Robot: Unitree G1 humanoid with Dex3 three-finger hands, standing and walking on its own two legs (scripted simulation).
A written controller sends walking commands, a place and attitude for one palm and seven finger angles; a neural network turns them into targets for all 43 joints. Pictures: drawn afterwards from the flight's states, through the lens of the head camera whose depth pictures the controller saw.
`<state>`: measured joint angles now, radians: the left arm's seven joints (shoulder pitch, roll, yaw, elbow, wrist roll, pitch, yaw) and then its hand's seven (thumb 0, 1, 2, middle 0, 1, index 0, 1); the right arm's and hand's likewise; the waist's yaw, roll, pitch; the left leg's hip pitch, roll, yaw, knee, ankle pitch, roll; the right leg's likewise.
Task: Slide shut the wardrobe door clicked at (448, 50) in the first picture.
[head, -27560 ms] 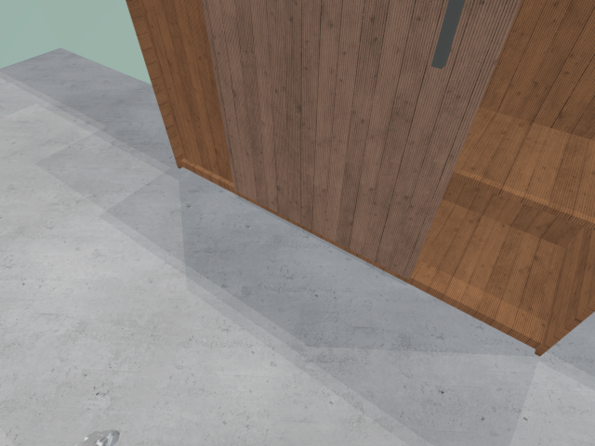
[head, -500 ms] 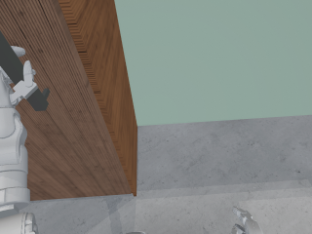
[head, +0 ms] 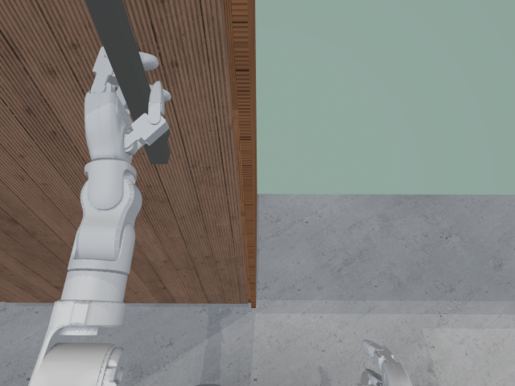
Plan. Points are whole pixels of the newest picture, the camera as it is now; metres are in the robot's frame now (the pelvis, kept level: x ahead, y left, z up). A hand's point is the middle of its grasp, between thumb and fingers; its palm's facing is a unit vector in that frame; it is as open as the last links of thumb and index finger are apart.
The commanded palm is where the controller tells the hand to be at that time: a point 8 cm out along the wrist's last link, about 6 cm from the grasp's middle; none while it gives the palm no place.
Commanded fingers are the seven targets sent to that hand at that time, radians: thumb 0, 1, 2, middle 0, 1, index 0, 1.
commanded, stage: stop walking and hold the door there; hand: left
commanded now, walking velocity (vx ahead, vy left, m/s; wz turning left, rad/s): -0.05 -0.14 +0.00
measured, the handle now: (132, 54) +0.43 +0.19 +0.28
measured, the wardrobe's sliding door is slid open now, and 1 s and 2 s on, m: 0.01 0.01 0.01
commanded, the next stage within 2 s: loosen the grip on the handle in 0.44 s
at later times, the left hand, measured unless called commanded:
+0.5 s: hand (159, 119) +0.39 +0.16 +0.22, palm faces +0.24 -0.97 -0.11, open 6.1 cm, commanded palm +0.36 +0.20 +0.19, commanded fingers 0.00 0.90 0.90 -0.45 -1.40 -0.45 -1.40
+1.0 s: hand (158, 115) +0.39 +0.16 +0.22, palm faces +0.26 -0.96 -0.09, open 13.3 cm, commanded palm +0.37 +0.20 +0.20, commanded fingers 0.00 -0.55 0.20 -0.26 -1.17 -0.26 -1.17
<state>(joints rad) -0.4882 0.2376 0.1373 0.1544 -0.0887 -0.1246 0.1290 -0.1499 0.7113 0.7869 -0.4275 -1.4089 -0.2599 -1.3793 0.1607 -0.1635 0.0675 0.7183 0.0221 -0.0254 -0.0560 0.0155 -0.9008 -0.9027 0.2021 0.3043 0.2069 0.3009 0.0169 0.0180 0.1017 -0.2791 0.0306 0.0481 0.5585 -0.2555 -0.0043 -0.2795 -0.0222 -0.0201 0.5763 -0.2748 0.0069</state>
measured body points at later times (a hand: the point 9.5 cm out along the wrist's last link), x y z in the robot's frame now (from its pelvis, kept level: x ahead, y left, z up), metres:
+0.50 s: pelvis +0.01 -0.01 +0.01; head +0.02 -0.03 +0.46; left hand +0.37 +0.21 +0.22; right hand +0.18 -0.27 -0.09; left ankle +0.03 +0.12 -0.73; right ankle +0.01 -0.11 -0.73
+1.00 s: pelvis -0.03 -0.01 -0.01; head -0.03 -0.02 +0.44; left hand +0.37 +0.21 +0.22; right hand +0.07 -0.26 -0.13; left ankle +0.03 +0.12 -0.73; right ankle +0.01 -0.11 -0.73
